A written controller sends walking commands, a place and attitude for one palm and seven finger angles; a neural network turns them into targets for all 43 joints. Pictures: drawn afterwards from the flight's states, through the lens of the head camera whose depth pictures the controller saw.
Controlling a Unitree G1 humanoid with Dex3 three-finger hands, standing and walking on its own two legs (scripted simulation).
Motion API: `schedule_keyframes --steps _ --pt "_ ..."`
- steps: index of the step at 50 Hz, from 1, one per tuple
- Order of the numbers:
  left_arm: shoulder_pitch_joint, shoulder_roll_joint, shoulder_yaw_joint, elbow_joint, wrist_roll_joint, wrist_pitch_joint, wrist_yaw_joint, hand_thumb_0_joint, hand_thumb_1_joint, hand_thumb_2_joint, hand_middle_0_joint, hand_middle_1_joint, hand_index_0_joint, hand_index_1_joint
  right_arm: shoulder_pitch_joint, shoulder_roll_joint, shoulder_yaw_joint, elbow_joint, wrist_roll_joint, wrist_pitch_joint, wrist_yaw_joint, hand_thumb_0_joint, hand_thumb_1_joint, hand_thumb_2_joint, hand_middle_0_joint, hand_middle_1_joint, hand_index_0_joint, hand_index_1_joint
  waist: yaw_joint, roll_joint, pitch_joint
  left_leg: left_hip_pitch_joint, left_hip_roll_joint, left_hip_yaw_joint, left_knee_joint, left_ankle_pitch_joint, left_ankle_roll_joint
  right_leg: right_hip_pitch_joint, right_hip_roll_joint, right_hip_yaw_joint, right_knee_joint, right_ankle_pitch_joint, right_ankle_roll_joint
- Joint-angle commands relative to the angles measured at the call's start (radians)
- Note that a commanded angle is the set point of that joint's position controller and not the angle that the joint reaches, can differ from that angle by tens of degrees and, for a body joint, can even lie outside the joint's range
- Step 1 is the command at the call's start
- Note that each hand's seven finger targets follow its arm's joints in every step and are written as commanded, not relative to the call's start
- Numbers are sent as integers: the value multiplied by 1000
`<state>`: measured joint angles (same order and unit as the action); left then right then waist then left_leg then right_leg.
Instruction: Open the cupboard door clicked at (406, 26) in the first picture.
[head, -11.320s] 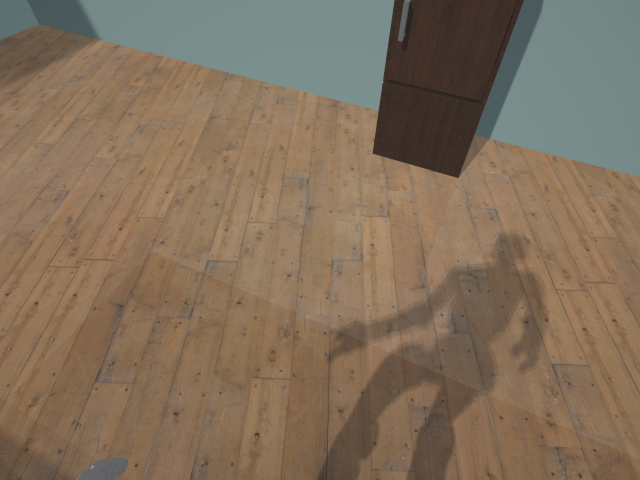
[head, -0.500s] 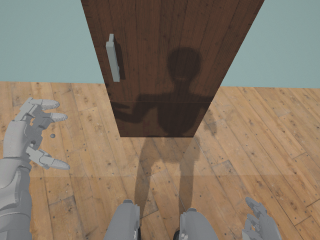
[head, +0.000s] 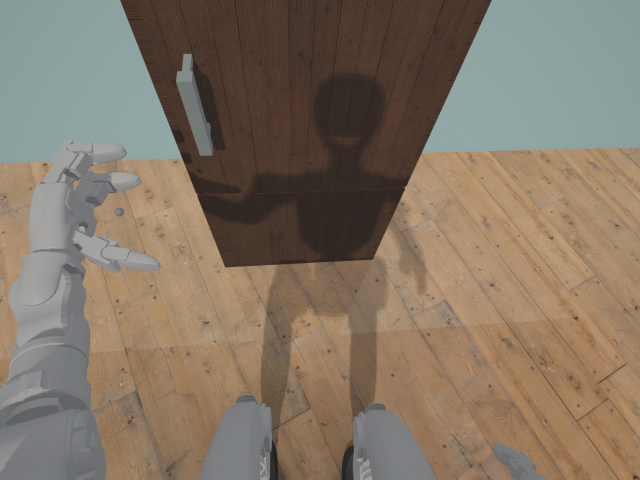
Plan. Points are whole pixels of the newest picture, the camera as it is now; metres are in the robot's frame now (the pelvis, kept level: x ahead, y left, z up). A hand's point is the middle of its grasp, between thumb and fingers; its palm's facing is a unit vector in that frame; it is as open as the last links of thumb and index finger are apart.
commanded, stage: move the hooked fingers beside the handle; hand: left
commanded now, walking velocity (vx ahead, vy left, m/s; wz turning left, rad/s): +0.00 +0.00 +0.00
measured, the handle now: (197, 108) +0.60 +0.18 +0.03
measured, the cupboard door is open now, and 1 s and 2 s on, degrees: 0 0 0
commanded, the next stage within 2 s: slide the fingers in behind the handle in 1.52 s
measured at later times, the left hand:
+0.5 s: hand (148, 158) +0.51 +0.23 +0.03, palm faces +0.09 -1.00 -0.03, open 14.0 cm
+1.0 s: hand (156, 141) +0.54 +0.23 +0.02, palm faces +0.10 -0.99 -0.03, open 13.9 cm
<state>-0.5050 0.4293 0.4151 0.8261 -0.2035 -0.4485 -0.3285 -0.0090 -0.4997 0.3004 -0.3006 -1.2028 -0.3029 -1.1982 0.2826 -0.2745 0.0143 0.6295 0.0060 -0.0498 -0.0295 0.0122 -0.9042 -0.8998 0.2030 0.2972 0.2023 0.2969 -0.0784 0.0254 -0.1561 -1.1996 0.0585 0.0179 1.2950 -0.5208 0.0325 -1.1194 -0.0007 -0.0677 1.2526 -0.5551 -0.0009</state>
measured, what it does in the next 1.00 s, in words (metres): stands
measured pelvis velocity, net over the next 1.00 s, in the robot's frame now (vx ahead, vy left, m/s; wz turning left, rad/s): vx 0.00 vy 0.00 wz -0.04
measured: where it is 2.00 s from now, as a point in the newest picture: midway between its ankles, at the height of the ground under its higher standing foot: outside the picture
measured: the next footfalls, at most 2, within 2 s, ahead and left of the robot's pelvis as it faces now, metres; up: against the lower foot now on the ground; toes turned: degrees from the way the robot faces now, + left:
none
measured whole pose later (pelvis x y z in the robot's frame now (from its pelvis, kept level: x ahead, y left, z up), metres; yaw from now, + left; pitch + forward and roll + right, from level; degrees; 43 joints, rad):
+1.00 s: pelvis +0.00 +0.00 -0.03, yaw -3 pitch +32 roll -6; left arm -0.97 0.66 0.54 1.15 -0.05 -0.39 -0.27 -0.01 -0.50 0.30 -0.30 -1.20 -0.31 -1.21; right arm 0.35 -0.27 0.07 0.61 -0.03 0.10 0.01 0.01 -0.91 -0.90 0.20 0.30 0.20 0.30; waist -0.20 0.04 -0.12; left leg -1.42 0.09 -0.01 1.41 -0.54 0.03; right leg -1.33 0.03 -0.08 1.34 -0.56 0.00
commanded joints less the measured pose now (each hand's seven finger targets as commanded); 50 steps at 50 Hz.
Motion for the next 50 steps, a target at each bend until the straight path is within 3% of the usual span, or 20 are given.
schedule_keyframes --steps 1,3,8,10,13,16,18,20,21,23,26,30,36,40,44,47,50 --pt "-391 282 68 -97 7 -78 9 0 -500 300 -300 -1200 -300 -1200 101 -179 -63 -71 3 -2 -18 0 -900 -900 200 300 200 300 -23 57 -411 379 -20 -89 -146 262 -10 78 30 21 -142 198 -21" --pt "-447 289 63 -67 17 -88 10 0 -500 300 -300 -1200 -300 -1200 106 -175 -59 -70 0 8 -18 0 -900 -900 200 300 200 300 -34 75 -418 362 -24 -79 -133 251 -5 77 29 30 -143 196 -19" --pt "-522 374 108 -20 39 -106 1 0 -500 300 -300 -1200 -300 -1200 128 -179 -55 -61 -8 31 -15 0 -900 -900 200 300 200 300 -29 112 -491 376 -21 -80 -100 315 -5 89 35 36 -117 248 -22" --pt "-524 363 102 3 38 -99 -6 0 -500 300 -300 -1200 -300 -1200 139 -179 -53 -61 -10 41 -11 0 -900 -900 200 300 200 300 -33 124 -519 393 -20 -81 -89 359 -3 85 38 34 -108 283 -21" --pt "-576 374 94 49 43 -76 -11 0 -500 300 -300 -1200 -300 -1200 149 -184 -51 -56 -8 58 -10 0 -900 -900 200 300 200 300 -58 101 -485 348 -17 -80 -76 338 2 75 37 36 -111 281 -16" --pt "-639 394 93 68 54 -68 -5 0 -500 300 -300 -1200 -300 -1200 158 -189 -48 -53 -11 68 -11 0 -900 -900 200 300 200 300 -71 127 -492 343 -14 -86 -65 328 3 42 38 36 -104 263 -16" --pt "-690 404 92 62 61 -70 3 0 -500 300 -300 -1200 -300 -1200 171 -189 -47 -46 -16 71 -10 0 -900 -900 200 300 200 300 -84 122 -518 342 -14 -88 -51 339 7 46 40 38 -100 274 -15" --pt "-700 429 114 53 68 -78 11 0 -500 300 -300 -1200 -300 -1200 183 -191 -47 -47 -21 76 -7 0 -900 -900 200 300 200 300 -73 156 -573 375 -14 -92 -45 392 3 47 42 34 -83 305 -18" --pt "-706 447 124 59 75 -77 14 0 -500 300 -300 -1200 -300 -1200 186 -192 -47 -44 -23 80 -6 0 -900 -900 200 300 200 300 -75 163 -572 378 -11 -95 -40 409 2 41 41 31 -79 315 -19" --pt "-735 417 91 93 83 -64 19 0 -500 300 -300 -1200 -300 -1200 190 -192 -43 -40 -23 88 -1 0 -900 -900 200 300 200 300 -98 146 -534 356 -8 -97 -38 375 4 14 43 30 -87 288 -15" --pt "-766 464 115 145 100 -47 33 0 -500 300 -300 -1200 -300 -1200 205 -201 -37 -43 -26 100 -1 0 -900 -900 200 300 200 300 -108 132 -515 319 -8 -101 -31 353 8 1 44 27 -84 269 -15" --pt "-855 485 114 112 118 -54 51 0 -500 300 -300 -1200 -300 -1200 221 -201 -32 -45 -35 107 4 0 -900 -900 200 300 200 300 -119 186 -584 356 -5 -110 -17 391 6 -20 46 24 -66 281 -18" --pt "-931 529 112 189 155 -25 63 0 -500 300 -300 -1200 -300 -1200 247 -207 -19 -44 -41 125 10 0 -900 -900 200 300 200 300 -150 191 -543 309 2 -121 1 375 8 -58 50 15 -54 264 -17" --pt "-847 526 132 154 151 -20 57 0 -500 300 -300 -1200 -300 -1200 259 -207 -24 -62 -44 139 20 0 -900 -900 200 300 200 300 -113 234 -626 383 4 -125 -8 442 0 -49 51 10 -46 298 -23" --pt "-857 519 135 126 134 -12 50 0 -500 300 -300 -1200 -300 -1200 260 -204 -24 -59 -38 144 21 0 -900 -900 200 300 200 300 -125 184 -592 344 5 -120 -14 405 8 -19 53 17 -62 297 -17" --pt "-876 565 161 88 133 -18 51 0 -500 300 -300 -1200 -300 -1200 258 -205 -24 -55 -37 144 18 0 -900 -900 200 300 200 300 -117 203 -608 343 4 -118 -20 399 6 4 54 19 -66 295 -17" --pt "-892 510 122 76 136 -33 56 0 -500 300 -300 -1200 -300 -1200 256 -200 -28 -41 -39 140 21 0 -900 -900 200 300 200 300 -128 234 -599 397 8 -129 -27 402 1 -44 54 13 -73 272 -20"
